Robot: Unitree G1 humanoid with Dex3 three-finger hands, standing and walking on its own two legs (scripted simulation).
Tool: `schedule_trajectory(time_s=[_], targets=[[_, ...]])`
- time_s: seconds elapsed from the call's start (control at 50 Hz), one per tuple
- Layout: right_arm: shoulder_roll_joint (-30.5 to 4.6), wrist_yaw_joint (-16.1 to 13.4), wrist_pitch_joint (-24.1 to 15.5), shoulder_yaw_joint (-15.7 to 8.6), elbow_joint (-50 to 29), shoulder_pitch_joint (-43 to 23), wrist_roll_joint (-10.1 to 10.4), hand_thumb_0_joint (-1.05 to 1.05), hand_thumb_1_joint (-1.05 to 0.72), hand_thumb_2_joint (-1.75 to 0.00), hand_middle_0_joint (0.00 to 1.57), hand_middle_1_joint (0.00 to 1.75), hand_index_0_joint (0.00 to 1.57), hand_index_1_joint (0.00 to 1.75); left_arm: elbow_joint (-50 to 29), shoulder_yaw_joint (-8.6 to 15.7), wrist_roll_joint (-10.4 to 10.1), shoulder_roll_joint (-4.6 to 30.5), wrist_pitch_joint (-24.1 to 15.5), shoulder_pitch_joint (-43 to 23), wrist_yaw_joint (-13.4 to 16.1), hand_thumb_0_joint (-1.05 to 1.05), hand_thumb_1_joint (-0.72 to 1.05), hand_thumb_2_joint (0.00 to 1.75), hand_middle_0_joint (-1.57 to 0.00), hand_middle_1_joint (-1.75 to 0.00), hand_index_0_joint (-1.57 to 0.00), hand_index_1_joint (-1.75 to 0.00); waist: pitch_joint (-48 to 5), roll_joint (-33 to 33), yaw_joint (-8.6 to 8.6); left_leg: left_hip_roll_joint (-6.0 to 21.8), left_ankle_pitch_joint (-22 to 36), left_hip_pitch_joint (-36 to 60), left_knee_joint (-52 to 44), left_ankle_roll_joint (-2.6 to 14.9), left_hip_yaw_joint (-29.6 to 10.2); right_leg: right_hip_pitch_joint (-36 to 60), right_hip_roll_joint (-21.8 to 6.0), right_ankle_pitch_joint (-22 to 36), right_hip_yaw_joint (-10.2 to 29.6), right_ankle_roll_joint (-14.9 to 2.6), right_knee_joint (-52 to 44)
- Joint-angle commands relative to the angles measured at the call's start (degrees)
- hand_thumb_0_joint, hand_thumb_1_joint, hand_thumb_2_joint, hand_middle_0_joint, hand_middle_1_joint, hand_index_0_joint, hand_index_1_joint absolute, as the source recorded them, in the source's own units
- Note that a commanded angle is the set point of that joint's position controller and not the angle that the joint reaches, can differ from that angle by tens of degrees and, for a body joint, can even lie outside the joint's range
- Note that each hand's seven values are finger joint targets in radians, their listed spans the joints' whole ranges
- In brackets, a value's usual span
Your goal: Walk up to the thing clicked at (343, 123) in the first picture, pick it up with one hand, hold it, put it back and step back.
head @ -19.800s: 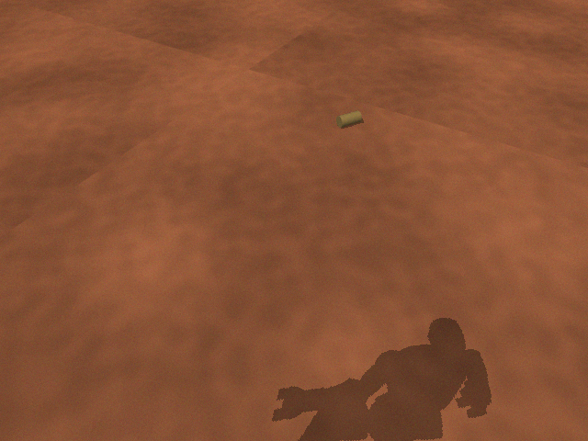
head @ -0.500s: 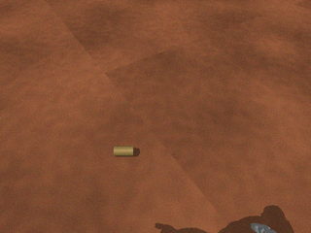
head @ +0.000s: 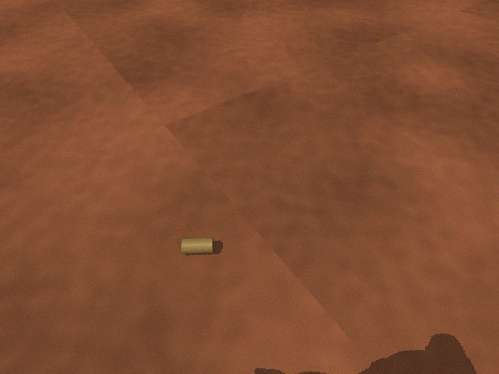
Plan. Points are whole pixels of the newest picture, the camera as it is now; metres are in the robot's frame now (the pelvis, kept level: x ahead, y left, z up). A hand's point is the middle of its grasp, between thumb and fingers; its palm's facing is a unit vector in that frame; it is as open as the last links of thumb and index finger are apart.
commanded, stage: stand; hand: left
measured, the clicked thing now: (197, 245) +0.77 +0.24 -0.75
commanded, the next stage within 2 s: walk up in 0.42 s
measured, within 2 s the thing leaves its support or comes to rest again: neither
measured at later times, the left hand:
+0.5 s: hand out of the picture +0.08 +0.26 -0.16, palm faces +0.00 -0.95 -0.32, open 7.4 cm
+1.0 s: hand (93, 345) +0.21 +0.31 -0.15, palm faces -0.08 -0.94 -0.33, open 7.4 cm
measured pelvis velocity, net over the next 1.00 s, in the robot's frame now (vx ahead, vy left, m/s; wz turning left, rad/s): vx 0.14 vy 0.04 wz -0.01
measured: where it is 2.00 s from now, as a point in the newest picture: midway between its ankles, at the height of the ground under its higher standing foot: (254, 358)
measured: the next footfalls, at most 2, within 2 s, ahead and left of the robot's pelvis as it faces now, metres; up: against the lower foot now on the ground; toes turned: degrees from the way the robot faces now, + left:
right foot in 1.12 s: +0.31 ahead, -0.14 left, +0.00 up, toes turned -1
left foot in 1.46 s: +0.39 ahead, +0.12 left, +0.00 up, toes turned +2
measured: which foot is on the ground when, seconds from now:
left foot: down 0.00-1.00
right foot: down 0.00-0.68, up 0.70-1.00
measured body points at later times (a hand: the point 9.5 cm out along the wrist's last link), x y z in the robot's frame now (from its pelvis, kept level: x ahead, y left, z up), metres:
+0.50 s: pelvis +0.01 +0.00 +0.00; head +0.01 +0.00 +0.45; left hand +0.08 +0.31 -0.13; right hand +0.08 -0.30 -0.13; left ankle +0.03 +0.13 -0.74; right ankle -0.02 -0.13 -0.74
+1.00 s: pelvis +0.14 +0.04 -0.01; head +0.16 +0.05 +0.44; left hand +0.22 +0.36 -0.13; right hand +0.16 -0.28 -0.11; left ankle +0.11 +0.15 -0.75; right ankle +0.27 -0.12 -0.71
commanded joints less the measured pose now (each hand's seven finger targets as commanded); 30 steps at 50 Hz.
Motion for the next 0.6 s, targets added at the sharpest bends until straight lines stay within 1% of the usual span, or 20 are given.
schedule_trajectory(time_s=[0.0, 0.04, 0.12, 0.14, 0.18, 0.2, 0.24, 0.3, 0.34, 0.38, 0.4, 0.42, 0.44, 0.46, 0.48, 0.5, 0.52, 0.54, 0.56, 0.58], targets=[[-12.0, -0.6, -1.6, -2.1, -3.6, -2.9, 0.1, 0.00, -0.90, -0.90, 0.20, 0.30, 0.20, 0.30, -3.2, 2.0, -0.3, 12.3, -1.5, -2.0, 0.9, 0.00, 0.90, 0.90, -0.20, -0.30, -0.20, -0.30, -2.3, 0.7, 0.34, 5.4, -1.9, 0.6, -3.9, 1.97, -5.3, -3.1, -6.1, -0.3, 5.0, -1.70, -4.6], [-12.1, -0.7, -1.4, -2.1, -3.4, -2.6, 0.2, 0.00, -0.90, -0.90, 0.20, 0.30, 0.20, 0.30, -3.3, 2.1, -0.2, 12.4, -1.3, -2.2, 0.9, 0.00, 0.90, 0.90, -0.20, -0.30, -0.20, -0.30, -1.9, 0.6, 0.35, 5.6, -3.8, 0.0, -4.3, 2.02, -5.8, -3.8, -6.1, -2.3, 5.1, -1.86, -4.7], [-12.2, -0.7, -1.4, -1.9, -3.3, -1.7, 0.2, 0.00, -0.90, -0.90, 0.20, 0.30, 0.20, 0.30, -3.4, 2.0, -0.3, 12.4, -1.4, -1.8, 0.9, 0.00, 0.90, 0.90, -0.20, -0.30, -0.20, -0.30, -3.4, 0.2, 0.19, 5.7, -0.6, 0.5, -3.5, 2.22, -5.5, -2.6, -6.5, 1.2, 5.2, -1.91, -4.1], [-12.0, -0.7, -1.4, -1.8, -3.2, -1.5, 0.2, 0.00, -0.90, -0.90, 0.20, 0.30, 0.20, 0.30, -3.4, 2.0, -0.3, 12.7, -1.4, -1.6, 0.9, 0.00, 0.90, 0.90, -0.20, -0.30, -0.20, -0.30, -2.8, 0.1, 0.27, 5.6, -1.2, 0.4, -3.7, 2.00, -5.5, -3.2, -6.3, 0.1, 5.1, -1.98, -4.0], [-12.6, -0.8, -1.4, -2.0, -3.3, -2.0, 0.2, 0.00, -0.90, -0.90, 0.20, 0.30, 0.20, 0.30, -3.4, 1.9, -0.3, 12.4, -1.4, -1.0, 0.9, 0.00, 0.90, 0.90, -0.20, -0.30, -0.20, -0.30, -3.8, 0.4, 0.61, 5.9, 1.2, 1.2, -2.8, 2.35, -5.5, -2.7, -6.5, 1.8, 5.3, -1.98, -4.0], [-12.2, -0.7, -1.4, -1.8, -3.2, -1.5, 0.3, 0.00, -0.90, -0.90, 0.20, 0.30, 0.20, 0.30, -3.3, 1.8, -0.4, 12.5, -1.4, -1.0, 0.9, 0.00, 0.90, 0.90, -0.20, -0.30, -0.20, -0.30, -3.4, -0.1, 0.17, 5.6, 1.0, 1.1, -2.9, 2.20, -5.4, -3.1, -6.5, 1.7, 5.2, -2.01, -4.0], [-12.3, -0.8, -1.3, -1.8, -3.2, -1.4, 0.3, 0.00, -0.90, -0.90, 0.20, 0.30, 0.20, 0.30, -3.6, 1.8, -0.3, 12.6, -1.4, -1.2, 1.0, 0.00, 0.90, 0.90, -0.20, -0.30, -0.20, -0.30, -3.4, 0.0, 0.21, 5.7, 1.1, 1.1, -2.7, 2.18, -5.4, -3.1, -6.5, 1.2, 5.3, -2.07, -4.1], [-12.5, -0.9, -1.4, -1.6, -3.1, -1.2, 0.3, 0.00, -0.90, -0.90, 0.20, 0.30, 0.20, 0.30, -3.6, 1.7, -0.4, 12.6, -1.4, -0.6, 1.0, 0.00, 0.90, 0.90, -0.20, -0.30, -0.20, -0.30, -4.0, 0.0, 0.35, 5.9, 3.8, 1.6, -2.2, 2.33, -5.1, -2.3, -6.7, 4.4, 5.2, -2.02, -3.4], [-12.6, -1.0, -1.5, -1.5, -3.2, -1.2, 0.4, 0.00, -0.90, -0.90, 0.20, 0.30, 0.20, 0.30, -3.8, 1.8, -0.4, 12.7, -1.3, -0.7, 1.1, 0.00, 0.90, 0.90, -0.20, -0.30, -0.20, -0.30, -5.0, 0.3, 0.48, 6.2, 7.8, 2.2, -1.9, 2.35, -5.0, -1.5, -6.6, 7.1, 4.8, -1.95, -2.6], [-12.3, -0.9, -1.6, -1.4, -3.2, -1.2, 0.5, 0.00, -0.90, -0.90, 0.20, 0.30, 0.20, 0.30, -3.6, 1.6, -0.5, 12.4, -1.5, -0.3, 1.1, 0.00, 0.90, 0.90, -0.20, -0.30, -0.20, -0.30, -5.2, 0.0, 0.40, 6.1, 9.4, 3.2, -1.3, 2.41, -4.8, -1.6, -6.6, 8.7, 4.8, -1.70, -2.8], [-15.5, 0.2, -2.0, -4.3, -6.3, 2.2, -0.1, 0.00, -0.90, -0.90, 0.20, 0.30, 0.20, 0.30, -6.2, 4.8, 0.2, 16.0, -1.8, 3.3, 0.0, 0.00, 0.90, 0.90, -0.20, -0.30, -0.20, -0.30, -10.7, -2.0, 0.83, 2.9, -17.2, 2.7, 2.9, 5.96, -4.0, 1.9, -3.5, -15.7, 3.7, -4.51, 0.3], [-15.8, 0.7, -1.9, -4.8, -6.7, 1.7, -0.7, 0.00, -0.90, -0.90, 0.20, 0.30, 0.20, 0.30, -5.5, 5.3, 0.8, 16.3, -1.7, 5.4, -0.3, 0.00, 0.90, 0.90, -0.20, -0.30, -0.20, -0.30, -6.6, -2.2, 1.90, 2.8, -28.7, -5.4, 4.5, 6.29, -4.7, 1.2, -5.2, -27.8, 7.4, -6.23, -0.6], [-15.4, 1.0, -1.7, -4.9, -8.2, -0.8, -1.1, 0.00, -0.90, -0.90, 0.20, 0.30, 0.20, 0.30, -6.2, 6.0, 1.1, 17.1, -1.8, 7.1, -0.6, 0.00, 0.90, 0.90, -0.20, -0.30, -0.20, -0.30, -1.4, -3.3, 3.47, 1.6, -30.7, -14.6, 7.3, 5.70, -3.8, 1.6, -7.8, -34.0, 12.3, -8.15, -2.8], [-13.7, 1.2, -1.7, -4.8, -10.0, -3.3, -1.2, 0.00, -0.90, -0.90, 0.20, 0.30, 0.20, 0.30, -6.9, 6.7, 1.2, 18.0, -1.9, 8.3, -0.5, 0.00, 0.90, 0.90, -0.20, -0.30, -0.20, -0.30, 3.8, -6.8, 4.89, -0.7, -23.9, -22.8, 14.1, 4.14, 0.5, 3.7, -12.3, -35.9, 17.6, -10.81, -7.5], [-12.8, 1.3, -1.9, -4.9, -11.2, -4.6, -1.6, 0.00, -0.90, -0.90, 0.20, 0.30, 0.20, 0.30, -7.9, 7.4, 1.3, 19.1, -2.2, 9.3, -0.4, 0.00, 0.90, 0.90, -0.20, -0.30, -0.20, -0.30, 8.0, -9.4, 6.14, 0.6, -17.9, -28.1, 23.4, 2.60, 2.3, 3.9, -18.6, -30.8, 23.7, -13.84, -12.0], [-13.1, 1.4, -2.3, -5.2, -11.8, -4.6, -1.5, 0.00, -0.90, -0.90, 0.20, 0.30, 0.20, 0.30, -8.9, 7.6, 1.6, 19.0, -2.7, 9.2, -0.3, 0.00, 0.90, 0.90, -0.20, -0.30, -0.20, -0.30, 9.8, -6.9, 5.72, 2.7, -16.9, -29.9, 23.4, 2.40, 0.3, 5.1, -20.0, -19.2, 23.7, -15.98, -11.3], [-13.2, 1.5, -2.6, -5.5, -12.0, -3.2, -1.4, 0.00, -0.90, -0.90, 0.20, 0.30, 0.20, 0.30, -9.4, 7.5, 1.2, 18.4, -2.8, 9.0, -0.3, 0.00, 0.90, 0.90, -0.20, -0.30, -0.20, -0.30, 8.5, -5.4, 4.88, 3.3, -17.4, -28.5, 23.9, 2.35, -0.2, 5.0, -18.7, -14.4, 21.3, -15.65, -10.6], [-12.8, 1.9, -2.6, -5.7, -12.1, -0.9, -1.4, 0.00, -0.90, -0.90, 0.20, 0.30, 0.20, 0.30, -10.6, 7.4, 1.1, 17.8, -3.0, 7.1, -0.4, 0.00, 0.90, 0.90, -0.20, -0.30, -0.20, -0.30, 6.2, -5.5, 3.34, 3.8, -17.2, -24.5, 23.1, 2.15, 0.3, 3.4, -16.3, -16.5, 17.3, -14.07, -10.6], [-12.6, 2.3, -3.0, -5.8, -12.6, 1.5, -0.9, 0.00, -0.90, -0.90, 0.20, 0.30, 0.20, 0.30, -12.7, 7.6, 1.7, 18.9, -3.0, 3.8, -0.7, 0.00, 0.90, 0.90, -0.20, -0.30, -0.20, -0.30, 4.6, -9.9, 1.72, 4.7, -17.2, -18.8, 19.1, 2.66, 0.7, 0.7, -15.8, -14.2, 14.4, -13.67, -9.2], [-12.7, 2.5, -3.3, -6.4, -12.3, 3.8, -1.1, 0.00, -0.90, -0.90, 0.20, 0.30, 0.20, 0.30, -13.9, 7.2, 1.7, 18.3, -2.9, 2.2, -1.1, 0.00, 0.90, 0.90, -0.20, -0.30, -0.20, -0.30, 3.9, -10.5, 0.28, 4.2, -14.6, -11.9, 15.1, 3.02, 1.7, -3.6, -14.2, -10.6, 11.2, -12.35, -6.8]])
